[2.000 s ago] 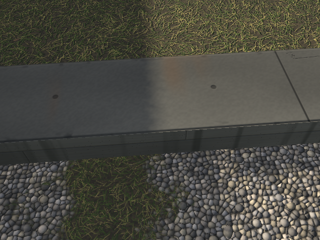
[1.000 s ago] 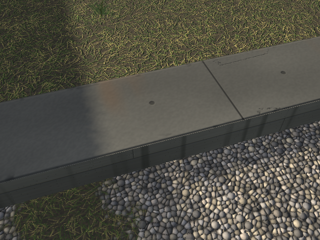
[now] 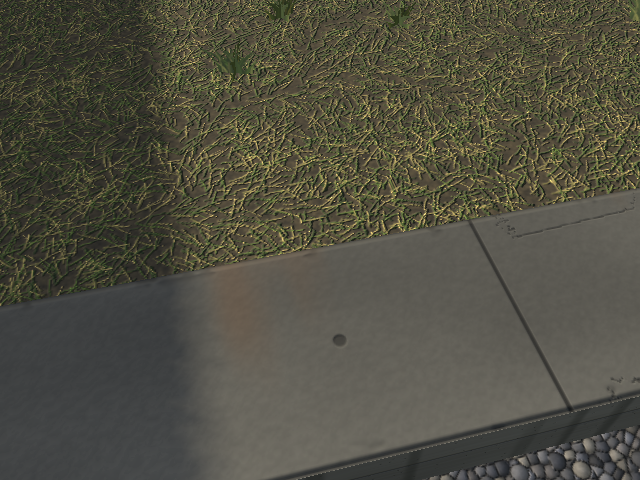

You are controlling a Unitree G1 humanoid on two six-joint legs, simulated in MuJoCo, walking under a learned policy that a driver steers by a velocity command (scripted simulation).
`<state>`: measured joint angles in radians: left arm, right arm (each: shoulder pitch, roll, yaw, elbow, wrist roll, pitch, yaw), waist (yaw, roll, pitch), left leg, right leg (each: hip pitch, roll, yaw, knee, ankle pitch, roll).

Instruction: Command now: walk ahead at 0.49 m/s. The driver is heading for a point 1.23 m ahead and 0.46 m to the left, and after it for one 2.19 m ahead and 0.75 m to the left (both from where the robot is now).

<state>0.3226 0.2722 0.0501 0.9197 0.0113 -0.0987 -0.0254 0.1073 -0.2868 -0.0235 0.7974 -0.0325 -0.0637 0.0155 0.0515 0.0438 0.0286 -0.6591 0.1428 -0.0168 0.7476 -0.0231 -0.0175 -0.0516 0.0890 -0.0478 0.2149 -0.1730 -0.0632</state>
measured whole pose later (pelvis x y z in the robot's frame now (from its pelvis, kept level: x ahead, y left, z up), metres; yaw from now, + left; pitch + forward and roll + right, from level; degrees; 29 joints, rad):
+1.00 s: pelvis +0.56 -0.07 +0.14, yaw +19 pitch +0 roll +0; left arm 0.36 0.18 0.04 0.97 0.02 -0.08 -0.02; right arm 0.14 -0.25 -0.05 0.72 0.03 -0.04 0.02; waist 0.02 0.06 -0.02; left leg -0.87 -0.03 -0.07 1.73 -0.03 0.15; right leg -0.35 -0.07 -0.24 0.76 -0.41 -0.05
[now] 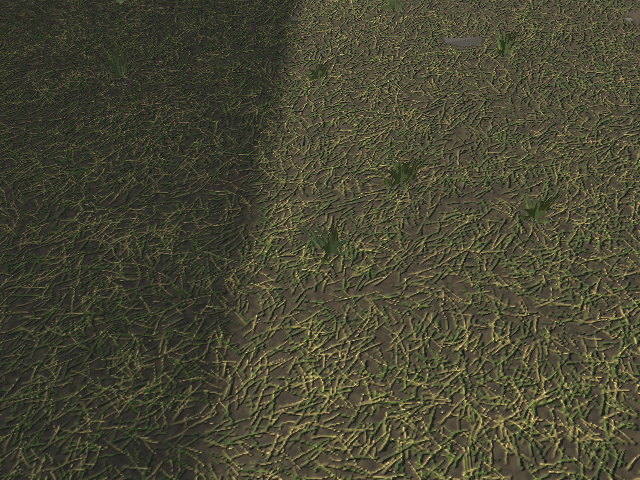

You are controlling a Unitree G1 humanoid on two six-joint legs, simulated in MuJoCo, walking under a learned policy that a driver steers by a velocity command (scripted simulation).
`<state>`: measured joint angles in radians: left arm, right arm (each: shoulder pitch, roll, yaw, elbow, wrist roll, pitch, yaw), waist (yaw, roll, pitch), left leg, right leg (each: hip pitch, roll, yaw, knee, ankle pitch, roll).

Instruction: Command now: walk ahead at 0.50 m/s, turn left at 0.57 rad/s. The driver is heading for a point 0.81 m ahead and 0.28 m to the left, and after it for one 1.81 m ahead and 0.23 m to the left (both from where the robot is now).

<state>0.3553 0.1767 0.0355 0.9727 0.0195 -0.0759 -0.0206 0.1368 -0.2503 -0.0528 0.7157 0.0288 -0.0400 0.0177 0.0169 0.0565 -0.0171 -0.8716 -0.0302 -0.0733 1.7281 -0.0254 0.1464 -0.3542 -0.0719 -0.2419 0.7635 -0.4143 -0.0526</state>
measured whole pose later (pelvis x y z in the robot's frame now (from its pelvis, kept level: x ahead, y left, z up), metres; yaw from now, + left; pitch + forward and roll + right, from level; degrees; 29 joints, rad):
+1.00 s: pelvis +0.56 +0.01 +0.03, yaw +35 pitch +2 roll -2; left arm 0.27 0.26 0.08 0.77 0.01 -0.10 0.00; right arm 0.25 -0.30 -0.09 0.61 0.02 -0.01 -0.01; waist 0.03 0.04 0.01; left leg -0.64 0.06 -0.05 1.22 -0.32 0.00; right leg -0.25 0.01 -0.08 0.42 -0.20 -0.02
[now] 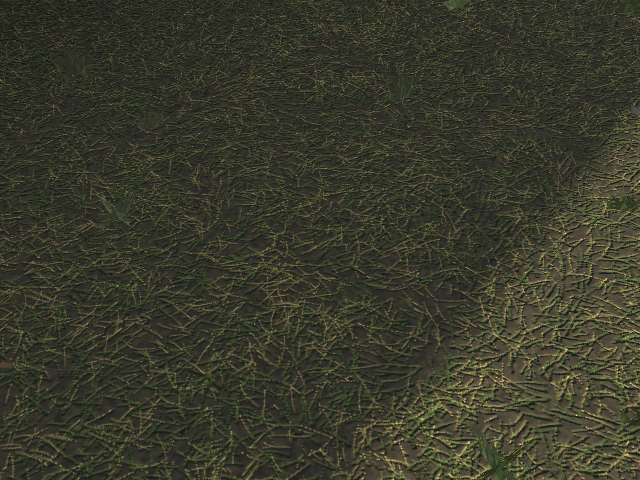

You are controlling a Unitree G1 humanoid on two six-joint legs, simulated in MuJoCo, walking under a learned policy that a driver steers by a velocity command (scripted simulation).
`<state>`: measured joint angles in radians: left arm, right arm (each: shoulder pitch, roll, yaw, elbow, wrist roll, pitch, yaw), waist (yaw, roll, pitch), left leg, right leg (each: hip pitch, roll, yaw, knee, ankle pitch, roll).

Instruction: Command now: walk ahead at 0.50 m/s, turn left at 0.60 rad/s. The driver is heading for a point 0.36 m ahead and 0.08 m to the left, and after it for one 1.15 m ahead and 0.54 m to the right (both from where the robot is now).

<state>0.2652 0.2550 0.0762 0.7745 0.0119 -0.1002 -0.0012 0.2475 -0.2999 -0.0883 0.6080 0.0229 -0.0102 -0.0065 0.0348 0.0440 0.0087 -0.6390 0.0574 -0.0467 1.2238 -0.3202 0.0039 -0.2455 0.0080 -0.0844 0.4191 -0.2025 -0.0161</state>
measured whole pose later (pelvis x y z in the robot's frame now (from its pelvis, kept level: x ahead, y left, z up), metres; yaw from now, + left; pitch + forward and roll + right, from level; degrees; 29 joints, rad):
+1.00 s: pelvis +0.55 +0.05 +0.00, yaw -7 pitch +2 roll +0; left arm 0.24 0.29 0.07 0.72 -0.01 -0.05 -0.03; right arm 0.20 -0.28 -0.05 0.70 0.00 -0.11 -0.01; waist 0.02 0.01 0.04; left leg -0.49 0.05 -0.06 1.21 -0.38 -0.01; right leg -0.34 0.12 0.01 0.47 -0.17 -0.11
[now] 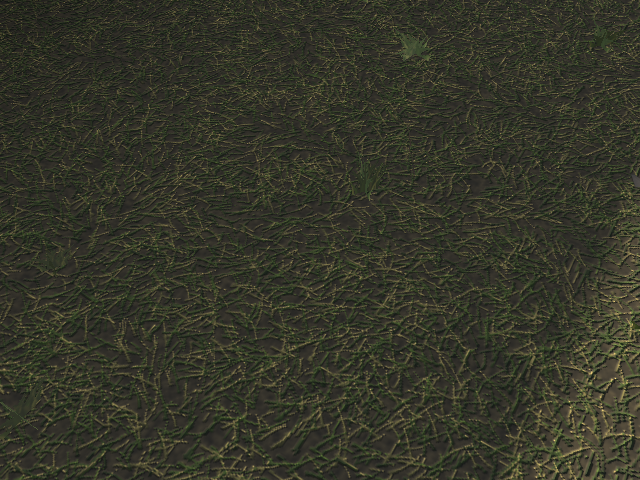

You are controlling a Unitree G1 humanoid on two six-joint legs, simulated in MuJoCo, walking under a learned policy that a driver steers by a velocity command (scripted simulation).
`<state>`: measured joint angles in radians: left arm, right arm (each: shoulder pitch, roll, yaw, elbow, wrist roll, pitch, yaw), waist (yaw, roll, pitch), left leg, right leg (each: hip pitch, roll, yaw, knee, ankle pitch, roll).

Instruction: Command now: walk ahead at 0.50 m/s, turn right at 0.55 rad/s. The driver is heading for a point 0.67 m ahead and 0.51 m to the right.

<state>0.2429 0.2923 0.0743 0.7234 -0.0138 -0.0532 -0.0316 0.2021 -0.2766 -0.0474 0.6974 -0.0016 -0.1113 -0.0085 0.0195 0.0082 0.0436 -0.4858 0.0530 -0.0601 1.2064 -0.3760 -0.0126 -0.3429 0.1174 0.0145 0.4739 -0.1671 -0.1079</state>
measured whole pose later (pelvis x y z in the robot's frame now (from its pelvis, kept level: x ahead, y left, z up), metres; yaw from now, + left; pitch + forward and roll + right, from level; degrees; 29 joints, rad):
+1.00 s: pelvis +0.50 -0.12 +0.00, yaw -36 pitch +2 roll +0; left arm 0.28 0.29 0.07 0.65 -0.01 -0.04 -0.03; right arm 0.17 -0.31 -0.05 0.72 -0.01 -0.11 0.00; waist 0.02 0.02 0.05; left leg -0.55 0.09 -0.05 1.12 -0.33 -0.03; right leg -0.30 0.10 0.04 0.44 -0.17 -0.10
